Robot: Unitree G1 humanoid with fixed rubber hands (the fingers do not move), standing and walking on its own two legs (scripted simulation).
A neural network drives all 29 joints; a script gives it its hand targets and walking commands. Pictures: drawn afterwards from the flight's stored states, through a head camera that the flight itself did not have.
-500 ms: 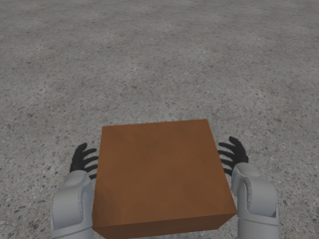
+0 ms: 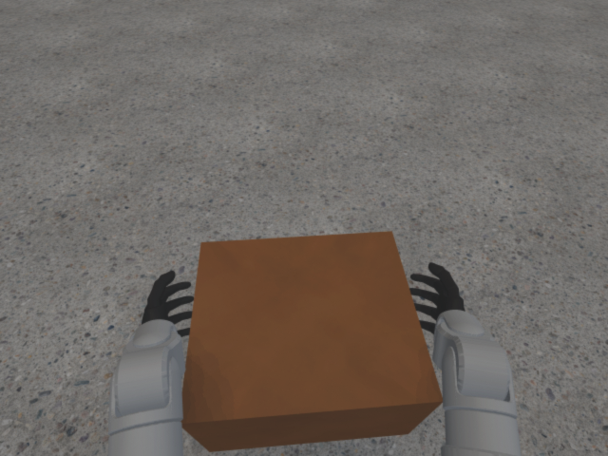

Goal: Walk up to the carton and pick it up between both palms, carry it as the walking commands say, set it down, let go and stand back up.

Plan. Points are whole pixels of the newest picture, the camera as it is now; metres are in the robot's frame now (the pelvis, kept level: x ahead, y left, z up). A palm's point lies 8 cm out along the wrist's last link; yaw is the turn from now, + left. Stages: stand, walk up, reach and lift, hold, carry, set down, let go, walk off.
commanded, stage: carry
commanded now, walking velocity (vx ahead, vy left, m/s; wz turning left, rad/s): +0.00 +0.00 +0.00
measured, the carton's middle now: (304, 337) +0.29 +0.01 -0.04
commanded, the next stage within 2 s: hold in 1.32 s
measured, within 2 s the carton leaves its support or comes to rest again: neither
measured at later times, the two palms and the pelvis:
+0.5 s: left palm (167, 331) +0.27 +0.19 +0.03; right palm (445, 322) +0.27 -0.18 +0.04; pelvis +0.00 +0.00 +0.00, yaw +0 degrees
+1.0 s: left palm (180, 333) +0.27 +0.17 +0.02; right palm (456, 325) +0.27 -0.20 +0.03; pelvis +0.00 -0.01 +0.00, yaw +0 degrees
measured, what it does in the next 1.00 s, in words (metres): stands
